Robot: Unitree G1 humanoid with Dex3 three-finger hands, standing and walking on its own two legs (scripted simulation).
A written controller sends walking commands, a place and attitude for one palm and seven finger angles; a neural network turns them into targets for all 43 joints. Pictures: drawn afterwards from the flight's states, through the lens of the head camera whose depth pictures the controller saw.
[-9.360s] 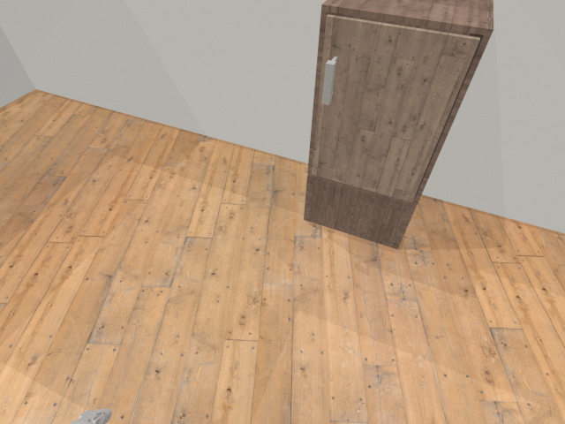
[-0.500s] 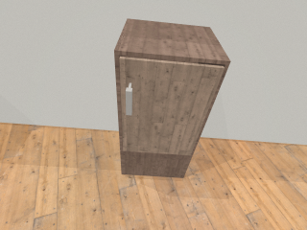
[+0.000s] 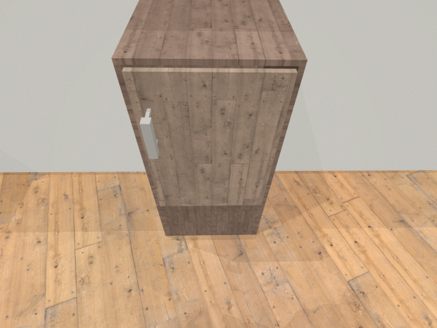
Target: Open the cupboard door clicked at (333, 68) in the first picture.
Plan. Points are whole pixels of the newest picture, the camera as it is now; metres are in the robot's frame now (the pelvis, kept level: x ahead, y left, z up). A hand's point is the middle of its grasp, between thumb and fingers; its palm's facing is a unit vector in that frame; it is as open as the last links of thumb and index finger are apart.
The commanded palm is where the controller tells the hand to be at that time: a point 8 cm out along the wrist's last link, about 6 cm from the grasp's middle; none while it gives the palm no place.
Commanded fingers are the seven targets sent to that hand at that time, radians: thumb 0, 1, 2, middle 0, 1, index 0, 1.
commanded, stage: come to a stop and stand still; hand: left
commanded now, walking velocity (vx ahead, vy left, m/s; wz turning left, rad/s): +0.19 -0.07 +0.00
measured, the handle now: (151, 133) +0.59 +0.19 -0.03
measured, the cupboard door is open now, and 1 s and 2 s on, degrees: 0 0 0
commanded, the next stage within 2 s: look again from close up in 1.36 s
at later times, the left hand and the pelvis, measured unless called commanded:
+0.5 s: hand out of the picture +0.07 +0.16 -0.17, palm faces +0.07 -0.97 -0.22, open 7.4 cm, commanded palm none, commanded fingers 0.00 0.90 0.90 -0.20 -0.30 -0.20 -0.30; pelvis +0.07 -0.02 +0.00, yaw +0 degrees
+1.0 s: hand out of the picture +0.06 +0.13 -0.17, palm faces +0.06 -0.98 -0.20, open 7.3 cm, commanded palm none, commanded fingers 0.00 0.90 0.90 -0.20 -0.30 -0.20 -0.30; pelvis +0.04 -0.04 +0.01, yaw +1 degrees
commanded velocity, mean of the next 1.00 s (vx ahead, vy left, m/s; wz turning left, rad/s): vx -0.06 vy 0.00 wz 0.00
